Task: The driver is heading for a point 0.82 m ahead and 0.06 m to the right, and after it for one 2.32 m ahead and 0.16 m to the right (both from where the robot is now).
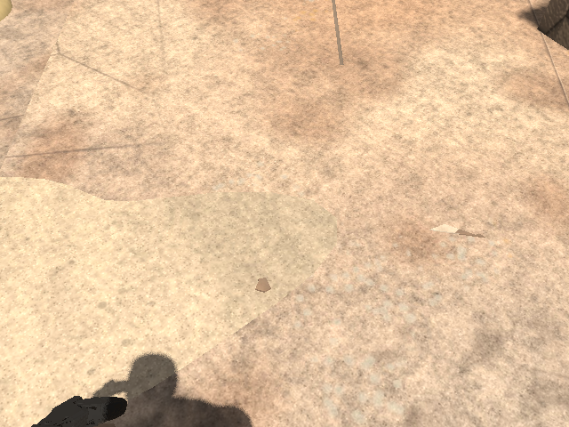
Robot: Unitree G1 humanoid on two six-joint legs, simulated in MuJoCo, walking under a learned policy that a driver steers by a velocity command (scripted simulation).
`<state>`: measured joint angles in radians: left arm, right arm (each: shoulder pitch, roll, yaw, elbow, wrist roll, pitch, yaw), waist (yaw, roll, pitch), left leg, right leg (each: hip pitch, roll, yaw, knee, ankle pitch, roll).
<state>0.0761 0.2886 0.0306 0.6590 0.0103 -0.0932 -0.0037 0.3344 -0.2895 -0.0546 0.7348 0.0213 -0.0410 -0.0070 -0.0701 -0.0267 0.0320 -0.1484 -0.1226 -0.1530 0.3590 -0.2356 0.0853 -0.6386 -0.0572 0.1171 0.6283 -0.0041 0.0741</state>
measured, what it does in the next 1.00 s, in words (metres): walks ahead: right foot, then left foot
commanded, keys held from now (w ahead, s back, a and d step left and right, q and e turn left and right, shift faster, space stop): w+q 0.14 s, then w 0.16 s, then w+e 0.70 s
